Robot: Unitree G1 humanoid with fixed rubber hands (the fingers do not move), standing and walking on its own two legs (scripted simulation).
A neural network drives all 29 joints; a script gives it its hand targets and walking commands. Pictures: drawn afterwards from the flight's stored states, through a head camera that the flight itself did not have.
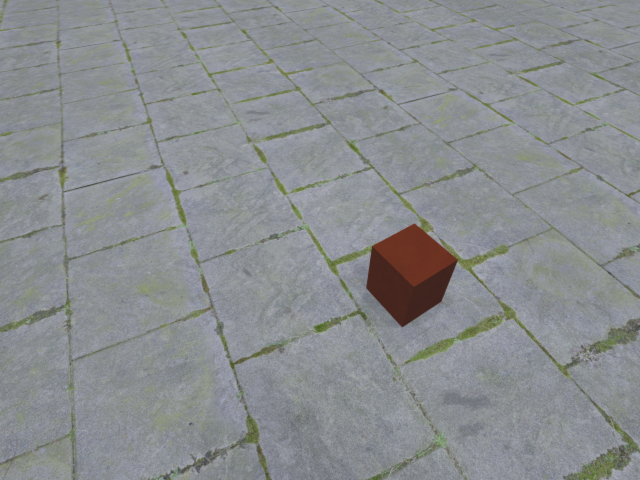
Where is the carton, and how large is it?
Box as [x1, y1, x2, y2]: [366, 223, 457, 326]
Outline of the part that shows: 414,223 372,246 367,279 367,289 401,326 403,326 441,300 457,260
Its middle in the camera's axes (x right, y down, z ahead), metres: +0.33 +0.14 +1.41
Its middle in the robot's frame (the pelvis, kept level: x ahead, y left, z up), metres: +0.93 -0.28 -0.66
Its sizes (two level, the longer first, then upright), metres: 0.210 0.200 0.250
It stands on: the floor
